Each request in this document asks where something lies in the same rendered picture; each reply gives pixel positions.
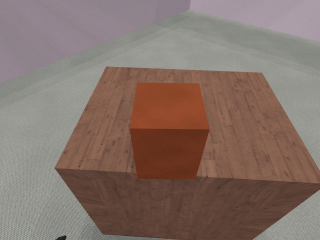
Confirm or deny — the pedestal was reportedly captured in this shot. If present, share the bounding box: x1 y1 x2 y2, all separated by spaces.
55 66 320 240

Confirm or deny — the carton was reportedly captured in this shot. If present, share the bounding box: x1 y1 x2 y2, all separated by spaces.
129 82 210 180

